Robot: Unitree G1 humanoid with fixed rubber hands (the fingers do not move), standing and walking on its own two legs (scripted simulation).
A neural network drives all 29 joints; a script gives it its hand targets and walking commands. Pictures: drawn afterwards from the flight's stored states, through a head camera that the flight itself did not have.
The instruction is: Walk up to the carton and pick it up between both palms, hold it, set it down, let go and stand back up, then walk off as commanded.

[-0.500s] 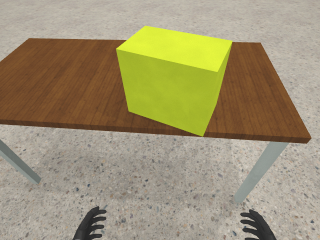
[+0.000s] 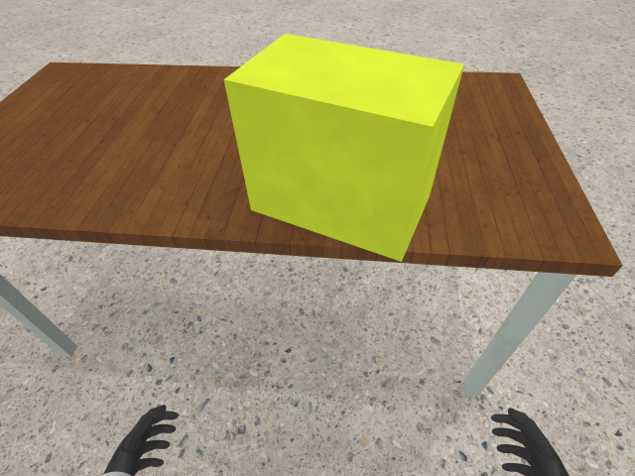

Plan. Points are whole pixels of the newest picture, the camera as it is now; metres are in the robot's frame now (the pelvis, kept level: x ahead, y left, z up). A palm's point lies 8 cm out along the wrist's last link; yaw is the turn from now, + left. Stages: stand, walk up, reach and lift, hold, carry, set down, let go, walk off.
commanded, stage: stand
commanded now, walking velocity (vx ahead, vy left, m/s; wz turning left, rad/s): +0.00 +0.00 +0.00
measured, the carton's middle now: (343, 147) +0.61 +0.00 +0.08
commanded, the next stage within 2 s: none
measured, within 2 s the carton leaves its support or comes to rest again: neither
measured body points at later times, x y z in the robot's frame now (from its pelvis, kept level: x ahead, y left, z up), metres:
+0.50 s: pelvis +0.00 +0.00 +0.00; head +0.01 +0.00 +0.45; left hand +0.16 +0.28 -0.08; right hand +0.17 -0.25 -0.08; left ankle -0.01 +0.13 -0.72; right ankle -0.01 -0.12 -0.72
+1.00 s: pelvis -0.01 +0.00 +0.00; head +0.00 +0.00 +0.45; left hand +0.15 +0.28 -0.08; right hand +0.16 -0.25 -0.09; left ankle -0.01 +0.13 -0.72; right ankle -0.01 -0.12 -0.72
